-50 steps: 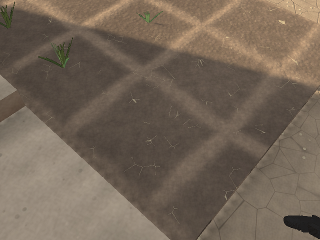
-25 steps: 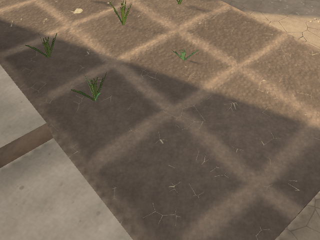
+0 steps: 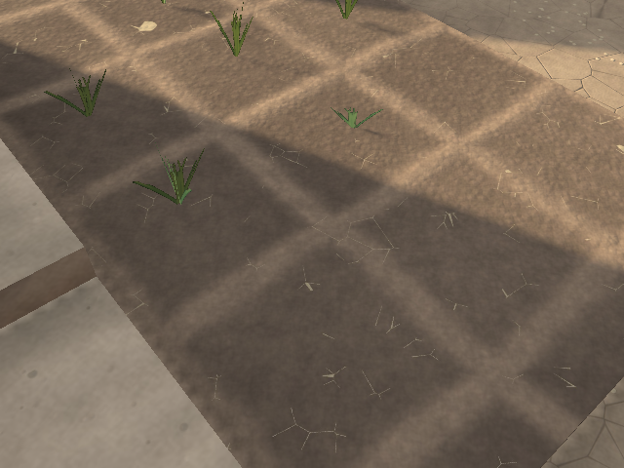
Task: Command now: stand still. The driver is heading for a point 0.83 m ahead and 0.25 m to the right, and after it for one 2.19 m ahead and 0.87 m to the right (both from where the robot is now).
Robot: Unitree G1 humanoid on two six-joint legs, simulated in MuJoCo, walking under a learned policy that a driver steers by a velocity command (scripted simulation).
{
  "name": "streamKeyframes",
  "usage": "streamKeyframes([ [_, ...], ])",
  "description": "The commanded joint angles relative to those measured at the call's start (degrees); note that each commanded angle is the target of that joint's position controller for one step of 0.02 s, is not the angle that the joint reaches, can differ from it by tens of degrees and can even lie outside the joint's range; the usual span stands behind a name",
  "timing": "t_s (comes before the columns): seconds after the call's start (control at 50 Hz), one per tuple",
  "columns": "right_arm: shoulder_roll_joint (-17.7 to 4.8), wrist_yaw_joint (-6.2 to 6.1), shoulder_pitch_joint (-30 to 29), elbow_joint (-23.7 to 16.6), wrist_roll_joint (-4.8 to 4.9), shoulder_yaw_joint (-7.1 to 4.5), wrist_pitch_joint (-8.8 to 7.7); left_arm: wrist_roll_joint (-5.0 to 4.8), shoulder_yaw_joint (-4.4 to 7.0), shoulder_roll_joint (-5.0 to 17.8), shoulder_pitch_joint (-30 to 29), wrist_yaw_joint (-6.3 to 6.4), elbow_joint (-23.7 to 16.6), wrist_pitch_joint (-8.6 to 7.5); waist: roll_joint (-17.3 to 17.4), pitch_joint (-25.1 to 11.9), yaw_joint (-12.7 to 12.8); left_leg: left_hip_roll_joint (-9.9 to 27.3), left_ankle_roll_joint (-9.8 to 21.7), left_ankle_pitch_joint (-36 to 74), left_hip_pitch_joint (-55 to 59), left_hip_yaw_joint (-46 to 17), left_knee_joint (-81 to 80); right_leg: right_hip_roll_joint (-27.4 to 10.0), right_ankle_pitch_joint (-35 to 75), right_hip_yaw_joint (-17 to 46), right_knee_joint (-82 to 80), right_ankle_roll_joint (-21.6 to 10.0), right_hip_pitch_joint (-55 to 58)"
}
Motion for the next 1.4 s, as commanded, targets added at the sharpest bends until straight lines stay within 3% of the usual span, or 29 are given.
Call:
streamKeyframes([
  [0.02,-6.49,-0.42,-1.58,-3.04,0.02,-1.62,-0.97,0.0,1.63,5.73,-1.43,0.65,-3.64,-0.73,1.11,-3.86,0.27,6.14,1.4,16.64,-2.77,-6.38,-5.46,-3.13,12.04,3.97,-2.17,-1.04,5.2],
  [0.16,-6.23,-0.67,-1.09,-0.19,0.13,-1.59,-1.36,-0.1,1.9,5.79,0.02,1.43,-1.95,-0.72,1.03,-3.35,0.14,6.01,1.54,16.33,-1.79,-6.05,-6.64,-3.09,11.22,3.93,-3.07,-0.44,4.9],
  [0.2,-5.56,-0.68,-0.2,1.19,0.07,-1.3,-1.4,-0.12,1.69,4.88,1.62,1.6,-0.46,-0.56,1.82,-3.85,0.1,5.4,2.08,3.92,-2.21,-5.91,-8.59,-1.64,2.52,2.37,-2.75,-0.24,5.32],
  [0.24,-8.12,-0.61,0.64,1.67,0.48,-2.08,-1.48,-0.63,2.03,5.24,1.8,1.92,0.12,-0.83,4.18,0.03,-0.92,6.82,4.76,-14.52,-4.46,-9.41,-11.31,1.03,-7.99,-0.6,1.97,-0.5,-0.13],
  [0.3,-10.49,-0.18,4.1,2.41,1.33,-2.79,-2.79,-1.94,2.18,4.82,0.12,1.49,-0.8,-3.11,8.18,6.23,-2.89,15.37,10.78,-27.31,-3.95,-21.93,-16.8,1.32,-10.76,-1.45,9.17,-1.71,-11.89],
  [0.36,-10.12,0.05,3.78,2.75,1.86,-2.76,-4.15,-2.11,2.5,5.11,1.33,0.07,-0.25,-5.52,8.13,5.21,-2.08,16.92,11.97,-18.65,-0.19,-22.64,-15.06,-0.54,-10.01,0.2,7.6,-3.93,-13.36],
  [0.4,-9.77,0.33,1.32,2.29,2.12,-2.59,-4.38,-1.99,2.78,5.0,6.47,-0.54,2.21,-6.31,6.78,2.47,0.66,14.2,10.05,-9.79,-4.16,-17.34,-11.74,0.48,-2.83,-1.14,0.94,-4.77,-2.55],
  [0.42,-8.64,0.51,-0.5,1.38,1.35,-2.32,-4.74,-1.58,3.36,5.56,12.39,-0.8,5.56,-6.5,5.03,-0.63,2.84,10.97,9.09,-0.76,-9.25,-12.1,-7.17,2.28,3.15,-2.53,3.32,-3.73,7.57],
  [0.44,-6.47,0.55,-3.08,0.11,1.25,-1.53,-5.25,-1.59,4.25,7.51,19.45,-0.74,7.14,-6.61,0.74,-2.12,6.08,6.31,5.98,4.99,-15.77,-6.05,3.15,-1.5,-0.53,5.03,-0.99,-5.83,15.24],
  [0.46,-4.46,0.82,-2.8,-1.84,1.68,-0.78,-6.23,-1.85,6.18,14.51,25.54,-0.9,8.04,-7.03,-14.5,-3.8,7.17,-1.28,1.4,0.88,-26.86,1.67,23.61,-14.04,-5.51,28.71,-11.23,-14.06,23.97],
  [0.48,-8.23,0.86,-1.59,-1.39,2.44,-1.67,-7.15,-1.42,5.04,11.54,24.26,-1.21,7.29,-7.25,-13.44,-2.06,6.07,-0.35,0.31,-14.52,-36.55,-0.92,36.19,-20.91,-2.33,39.72,-14.69,-19.15,25.84],
  [0.5,-9.73,1.26,-0.39,-0.72,3.49,-2.19,-7.65,-0.96,3.94,8.61,20.7,-1.1,6.27,-7.3,-6.66,1.3,3.75,2.85,1.32,-11.96,-40.23,-3.39,42.9,-21.47,1.17,35.0,-13.79,-19.25,23.14],
  [0.54,-8.49,1.92,-0.22,-0.24,2.63,-1.81,-7.76,-0.95,2.91,6.87,17.23,-1.42,5.5,-6.78,-0.1,2.24,1.49,7.02,2.01,-2.91,-41.35,-2.24,44.25,-18.58,7.73,25.16,-15.6,-16.5,19.88],
  [0.6,-6.68,3.18,-1.94,-0.78,1.76,-1.51,-7.09,-1.23,1.7,5.02,16.94,-1.6,6.17,-5.41,-2.69,2.38,0.69,9.55,0.87,5.03,-37.17,1.66,37.59,-12.34,17.98,13.41,-18.25,-12.26,14.76],
  [0.7,-3.16,3.45,-13.0,-5.36,1.04,0.36,-7.45,-1.4,1.82,8.51,19.62,0.04,7.79,-4.66,-2.9,4.46,3.62,7.74,-2.03,19.06,-30.48,5.82,14.46,-8.58,20.62,5.54,-21.25,-10.56,7.47],
  [0.8,-6.42,4.51,-15.76,-7.39,2.04,-0.31,-8.47,-2.01,2.13,9.87,20.26,-0.47,9.95,-4.86,-5.13,4.56,2.35,6.73,0.15,21.67,-25.89,3.56,5.46,-12.42,20.6,5.13,-19.28,-10.12,12.7],
  [0.86,-8.75,4.7,-11.71,-6.19,1.97,-1.22,-9.28,-1.53,2.51,10.18,18.82,-0.56,10.29,-3.88,-5.16,0.01,-1.05,4.94,3.31,20.1,-20.29,3.26,2.62,-12.75,34.19,3.86,-9.63,-7.57,20.16],
  [0.9,-12.02,4.32,1.89,-1.87,1.55,-3.06,-9.43,-0.68,2.58,10.43,17.0,-0.65,9.2,-2.75,-5.1,-6.95,-7.75,2.79,5.8,17.84,-2.26,4.94,1.48,-9.76,45.24,3.36,9.08,-6.39,14.91],
  [0.92,-15.57,4.34,8.59,-0.58,-0.23,-4.09,-9.4,-1.09,0.34,2.96,24.45,-1.77,8.49,-2.92,4.19,-17.61,-5.56,14.95,13.66,12.71,26.19,-12.0,2.2,-5.03,30.87,1.61,29.25,-2.14,-9.35],
  [0.94,-12.75,4.62,14.87,1.31,0.81,-4.27,-8.69,-1.66,-1.21,-0.28,25.54,-1.77,9.75,-3.63,13.96,-27.11,-8.16,22.5,17.28,-3.52,35.68,-30.0,-4.8,1.93,-10.85,3.92,44.35,-1.2,-20.99],
  [0.96,-10.45,4.38,11.89,1.1,1.52,-3.43,-8.48,-4.18,1.01,7.52,18.85,-1.48,7.43,-4.43,12.0,-20.25,-8.77,22.15,13.67,-9.03,29.2,-28.56,-9.04,-0.57,-12.93,8.18,45.42,-3.38,-25.9],
  [0.98,-9.68,4.11,7.06,0.47,1.25,-3.15,-8.36,-5.24,2.05,10.64,12.81,-0.83,5.0,-4.78,8.84,-12.37,-7.14,21.26,11.55,-4.61,21.1,-23.13,-10.98,-2.84,-9.94,7.2,43.77,-4.0,-27.06],
  [1.02,-7.89,4.08,1.4,0.69,0.08,-2.82,-9.39,-3.26,3.02,9.97,8.8,-0.02,4.28,-4.17,3.19,-4.16,-3.36,19.12,9.98,5.3,6.4,-14.22,-15.12,-6.1,-5.13,6.4,37.38,-3.85,-23.32],
  [1.06,-6.99,4.04,-1.02,1.82,0.5,-3.22,-10.13,-2.63,2.55,4.51,13.13,0.03,5.79,-2.27,5.9,-1.34,0.06,17.76,9.63,7.15,-2.35,-8.27,-18.87,-6.98,-2.94,5.83,36.0,-3.57,-18.48],
  [1.08,-6.59,3.87,-1.62,2.35,0.77,-3.24,-10.33,-2.37,2.27,3.21,14.09,-0.08,5.64,-1.59,5.36,-0.93,0.98,17.76,9.92,9.59,-4.73,-5.44,-19.74,-7.33,-0.57,5.54,33.61,-3.24,-17.72],
  [1.16,-9.03,2.17,-2.8,3.39,0.77,-4.02,-10.8,-1.26,2.88,4.77,8.83,-1.05,2.9,-2.61,3.71,-0.51,1.31,16.02,8.71,14.37,-5.86,4.25,-18.66,-6.81,18.46,4.66,17.13,-2.97,-16.62],
  [1.22,-10.71,1.37,-0.95,4.49,1.27,-4.45,-10.63,-1.87,2.85,5.05,4.08,-2.66,1.1,-3.0,3.32,-1.0,-0.65,16.18,6.77,11.4,-4.83,7.84,-16.42,-5.47,29.52,3.19,8.08,-3.21,-13.08],
  [1.36,-12.18,0.95,5.35,5.99,1.98,-4.95,-7.9,-1.82,2.74,5.38,-4.19,-4.53,-3.29,-1.35,-0.62,5.17,-4.1,21.25,4.14,8.42,7.12,9.04,-2.75,-6.19,18.39,1.43,2.46,-4.19,-22.67],
  [1.4,-12.41,1.09,3.47,5.73,2.44,-5.03,-7.16,-1.36,4.1,7.27,5.49,-4.32,-1.05,-1.77,-2.45,0.39,1.18,18.29,2.79,20.35,3.47,13.1,12.16,-2.34,16.78,-3.85,0.18,-6.13,-9.04],
])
